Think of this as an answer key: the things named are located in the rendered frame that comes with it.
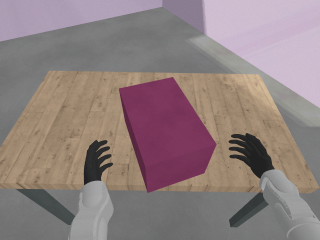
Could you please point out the left robot forearm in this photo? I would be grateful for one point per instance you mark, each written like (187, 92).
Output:
(94, 211)

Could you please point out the robot right hand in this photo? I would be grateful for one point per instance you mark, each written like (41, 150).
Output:
(256, 156)

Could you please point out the right robot forearm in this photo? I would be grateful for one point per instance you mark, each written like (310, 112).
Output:
(291, 212)

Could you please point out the table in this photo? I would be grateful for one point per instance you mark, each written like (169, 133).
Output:
(47, 146)

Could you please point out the robot left hand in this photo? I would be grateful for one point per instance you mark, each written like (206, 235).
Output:
(92, 169)

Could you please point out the carton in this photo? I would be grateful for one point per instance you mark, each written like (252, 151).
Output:
(170, 141)

